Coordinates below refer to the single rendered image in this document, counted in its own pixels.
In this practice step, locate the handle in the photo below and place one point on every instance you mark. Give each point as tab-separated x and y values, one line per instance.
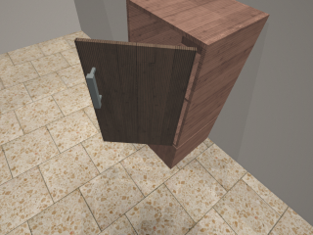
93	88

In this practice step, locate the cupboard door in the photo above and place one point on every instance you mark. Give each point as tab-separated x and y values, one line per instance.
143	88

